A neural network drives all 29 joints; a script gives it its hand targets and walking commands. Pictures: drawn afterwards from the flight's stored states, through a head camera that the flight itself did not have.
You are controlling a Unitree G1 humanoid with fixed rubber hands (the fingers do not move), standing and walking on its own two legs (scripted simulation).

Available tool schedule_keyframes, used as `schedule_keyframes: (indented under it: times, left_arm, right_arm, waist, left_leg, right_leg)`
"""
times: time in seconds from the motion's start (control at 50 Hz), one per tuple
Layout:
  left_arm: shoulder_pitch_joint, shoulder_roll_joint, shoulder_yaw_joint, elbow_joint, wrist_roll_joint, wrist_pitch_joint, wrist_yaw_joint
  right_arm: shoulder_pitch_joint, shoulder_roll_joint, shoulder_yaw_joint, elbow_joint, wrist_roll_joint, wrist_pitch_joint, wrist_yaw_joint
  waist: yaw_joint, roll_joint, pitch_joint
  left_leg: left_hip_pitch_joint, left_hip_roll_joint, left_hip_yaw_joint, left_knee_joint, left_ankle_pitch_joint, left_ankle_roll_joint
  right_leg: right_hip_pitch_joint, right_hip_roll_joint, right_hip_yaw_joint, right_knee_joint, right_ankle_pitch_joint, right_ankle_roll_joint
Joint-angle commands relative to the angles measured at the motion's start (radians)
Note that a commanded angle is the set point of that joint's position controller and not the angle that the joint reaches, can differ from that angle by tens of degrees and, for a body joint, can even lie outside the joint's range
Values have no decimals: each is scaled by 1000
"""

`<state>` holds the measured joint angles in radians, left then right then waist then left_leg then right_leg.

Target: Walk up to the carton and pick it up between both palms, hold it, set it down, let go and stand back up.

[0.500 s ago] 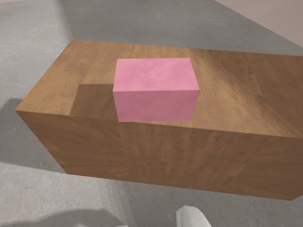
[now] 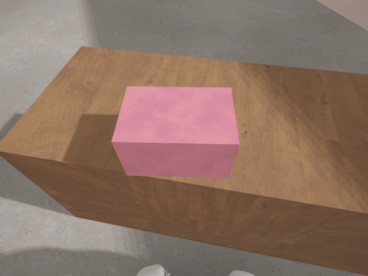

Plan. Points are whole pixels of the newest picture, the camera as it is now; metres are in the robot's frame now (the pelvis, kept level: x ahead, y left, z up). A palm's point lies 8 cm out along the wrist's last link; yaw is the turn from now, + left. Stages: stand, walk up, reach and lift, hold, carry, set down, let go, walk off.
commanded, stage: walk up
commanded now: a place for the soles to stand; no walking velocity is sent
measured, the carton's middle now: (178, 132) +0.48 +0.04 -0.02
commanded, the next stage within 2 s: reach and lift in 1.76 s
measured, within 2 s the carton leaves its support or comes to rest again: neither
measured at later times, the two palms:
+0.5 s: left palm out of the picture +0.08 +0.25 -0.11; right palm out of the picture +0.08 -0.20 -0.12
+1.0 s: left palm out of the picture +0.02 +0.26 -0.12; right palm out of the picture +0.02 -0.22 -0.12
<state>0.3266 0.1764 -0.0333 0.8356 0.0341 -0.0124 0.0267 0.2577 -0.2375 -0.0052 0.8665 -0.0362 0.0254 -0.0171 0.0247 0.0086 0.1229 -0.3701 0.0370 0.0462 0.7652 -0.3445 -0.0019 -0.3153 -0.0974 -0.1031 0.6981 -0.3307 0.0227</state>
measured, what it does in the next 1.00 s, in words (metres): steps on the spot: left foot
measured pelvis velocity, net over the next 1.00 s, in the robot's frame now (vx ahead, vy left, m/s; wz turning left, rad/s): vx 0.02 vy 0.02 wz -0.01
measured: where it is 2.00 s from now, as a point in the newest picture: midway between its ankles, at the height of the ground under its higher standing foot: outside the picture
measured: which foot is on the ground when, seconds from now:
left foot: up 0.00-0.00, down 0.02-1.00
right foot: down 0.00-1.00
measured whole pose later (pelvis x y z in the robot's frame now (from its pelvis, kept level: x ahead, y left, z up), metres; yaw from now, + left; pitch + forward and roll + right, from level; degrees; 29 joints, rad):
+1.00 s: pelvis +0.02 +0.02 +0.02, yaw +0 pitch -2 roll +0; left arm 0.34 0.21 -0.06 1.03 0.03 -0.02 0.01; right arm 0.32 -0.22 0.04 1.06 -0.01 0.00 0.00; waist -0.01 0.01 0.02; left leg -0.23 0.00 0.08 0.50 -0.25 0.03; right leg -0.18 -0.06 -0.07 0.50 -0.29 0.02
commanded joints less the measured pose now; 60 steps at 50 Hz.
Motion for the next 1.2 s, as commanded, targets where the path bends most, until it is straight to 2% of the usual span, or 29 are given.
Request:
schedule_keyframes:
  times: [0.0, 0.02, 0.04, 0.06, 0.08, 0.1, 0.12, 0.14, 0.16, 0.18, 0.2, 0.22, 0.24, 0.28, 0.36, 0.46, 0.52, 0.54, 0.6, 0.62, 0.64, 0.7, 0.78, 0.86, 0.92, 1.04, 1.14, 1.16, 1.18]
  left_arm:
    - [11, 174, 43, -90, -16, -5, 0]
    - [45, 113, 22, -93, -35, 10, 7]
    - [9, 107, 25, -79, -34, 30, 19]
    - [-31, 114, 28, -77, -26, 35, 22]
    - [-33, 112, 28, -75, -25, 31, 21]
    - [-4, 104, 27, -63, -29, 23, 18]
    - [45, 104, 29, -45, -29, 10, 16]
    - [83, 113, 28, -30, -25, -5, 13]
    - [67, 144, 38, -32, -15, -16, 12]
    - [43, 183, 46, -47, -5, -24, 13]
    - [-17, 234, 61, -50, -25, -18, 5]
    - [-71, 234, 61, -50, -34, -13, -4]
    - [-86, 194, 47, -51, -37, -10, -12]
    - [-69, 159, 32, -54, -30, -3, -13]
    - [-44, 159, 27, -20, -28, -7, -16]
    - [-48, 158, 21, 11, -28, -12, -15]
    - [-49, 159, 19, 36, -30, -17, -12]
    - [-58, 161, 17, 42, -28, -18, -11]
    - [-51, 158, 11, 65, -24, -19, -10]
    - [-48, 159, 11, 73, -26, -20, -10]
    - [-11, 152, 11, 80, -9, -22, -10]
    - [-1, 162, 14, 98, -12, -21, -10]
    - [13, 167, 11, 109, -9, -24, -7]
    - [24, 160, 6, 125, -9, -30, -8]
    - [20, 161, 4, 130, -10, -30, -10]
    - [42, 153, -9, 142, -7, -28, -5]
    - [38, 158, -9, 145, -11, -26, -1]
    - [41, 164, -1, 149, -12, -23, -3]
    - [39, 158, -3, 151, -12, -21, -3]
  right_arm:
    - [99, -137, -51, -67, -6, -27, 2]
    - [45, -170, -56, -78, 33, -22, 3]
    - [20, -175, -61, -65, 57, -16, 0]
    - [-8, -149, -52, -63, 58, -15, -1]
    - [-34, -142, -47, -66, 45, -10, -3]
    - [-74, -146, -42, -75, 29, -5, -6]
    - [-119, -153, -35, -82, 16, -2, -6]
    - [-140, -141, -25, -76, 10, 0, 0]
    - [-124, -111, -17, -75, 14, -2, 8]
    - [-84, -77, -6, -77, 23, -8, 15]
    - [-53, -54, 0, -67, 26, 1, 9]
    - [-60, -49, 5, -52, 21, 4, 3]
    - [-83, -73, 1, -41, 21, 1, 3]
    - [-100, -114, -8, -19, 36, -8, 11]
    - [-105, -110, -1, 5, 39, -26, 16]
    - [-99, -108, 2, 35, 44, -29, 16]
    - [-73, -109, 8, 51, 47, -32, 15]
    - [-65, -102, 11, 57, 48, -34, 15]
    - [-41, -107, 13, 77, 49, -37, 14]
    - [-39, -111, 13, 81, 47, -36, 13]
    - [-1, -118, 11, 88, 34, -35, 17]
    - [11, -120, 8, 101, 35, -28, 16]
    - [45, -114, 14, 117, 32, -30, 17]
    - [84, -112, 17, 138, 29, -41, 15]
    - [93, -115, 22, 147, 27, -46, 9]
    - [96, -110, 28, 157, 29, -48, 3]
    - [98, -117, 30, 165, 28, -48, -1]
    - [107, -114, 25, 176, 29, -46, -1]
    - [106, -117, 25, 177, 30, -44, -1]
  waist:
    - [-54, 65, -230]
    - [-24, 150, -219]
    - [-47, 189, -180]
    - [-54, 181, -126]
    - [-51, 174, -100]
    - [-28, 177, -104]
    - [5, 176, -129]
    - [25, 141, -176]
    - [13, 81, -214]
    - [-17, 18, -249]
    - [-60, -33, -223]
    - [-70, -72, -195]
    - [-59, -76, -172]
    - [-33, -72, -130]
    - [-19, -39, -133]
    - [-17, 12, -99]
    - [-16, 37, -114]
    - [-20, 24, -103]
    - [-18, 47, -102]
    - [-21, 28, -97]
    - [-21, 44, -113]
    - [-23, 26, -55]
    - [-35, -8, -18]
    - [-38, -37, -24]
    - [-36, -40, -33]
    - [-30, 2, -70]
    - [-26, -19, -80]
    - [-24, -46, -46]
    - [-24, -36, -31]
  left_leg:
    - [323, 136, -192, -245, 509, 96]
    - [213, 262, -311, -316, 549, 215]
    - [121, 289, -335, -353, 435, 278]
    - [89, 271, -325, -371, 413, 274]
    - [102, 236, -270, -353, 469, 255]
    - [114, 208, -216, -305, 577, 226]
    - [123, 177, -165, -240, 656, 189]
    - [125, 154, -132, -180, 654, 149]
    - [116, 129, -110, -126, 589, 107]
    - [92, 86, -80, -74, 450, 74]
    - [160, 42, -57, -109, 232, 53]
    - [216, 53, -81, -162, 214, 53]
    - [226, 68, -102, -196, 249, 61]
    - [168, 83, -117, -234, 292, 70]
    - [129, 96, -126, -303, 255, 73]
    - [98, 94, -143, -386, 117, 68]
    - [106, 92, -150, -418, 63, 67]
    - [105, 96, -149, -429, 69, 65]
    - [100, 95, -151, -447, 51, 64]
    - [101, 97, -148, -447, 45, 65]
    - [100, 83, -143, -459, -77, 64]
    - [58, 75, -143, -470, -170, 60]
    - [56, 57, -123, -430, -105, 55]
    - [105, 52, -109, -392, 17, 56]
    - [123, 59, -114, -387, 96, 56]
    - [158, 63, -96, -370, 237, 59]
    - [175, 68, -91, -346, 339, 61]
    - [151, 68, -101, -354, 297, 64]
    - [141, 66, -101, -359, 271, 64]
  right_leg:
    - [-106, -68, 57, 68, 296, -83]
    - [-62, 40, -1, 155, -94, -45]
    - [-32, 49, 33, 185, -315, -39]
    - [-54, 44, 58, 190, -321, -38]
    - [-69, 48, 55, 153, -288, -42]
    - [-48, 42, 50, 82, -182, -45]
    - [2, 33, 41, -26, -4, -52]
    - [80, 16, 55, -136, 216, -58]
    - [134, -24, 120, -160, 399, -71]
    - [159, -100, 227, -185, 459, -98]
    - [54, -148, 268, -207, 387, -153]
    - [-14, -132, 252, -225, 295, -152]
    - [-29, -91, 197, -235, 236, -121]
    - [10, -45, 142, -226, 210, -89]
    - [79, -35, 128, -224, 183, -82]
    - [84, -22, 117, -252, 85, -75]
    - [96, -20, 121, -268, 83, -71]
    - [98, -21, 118, -268, 94, -70]
    - [108, -17, 114, -274, 94, -65]
    - [104, -17, 114, -278, 93, -67]
    - [121, -7, 107, -285, 10, -71]
    - [73, -6, 123, -306, -88, -71]
    - [41, -30, 159, -343, -106, -75]
    - [36, -41, 162, -350, -28, -79]
    - [55, -34, 141, -324, 62, -79]
    - [104, -44, 124, -288, 208, -74]
    - [130, -47, 114, -272, 285, -73]
    - [114, -41, 109, -286, 219, -76]
    - [108, -42, 113, -294, 196, -78]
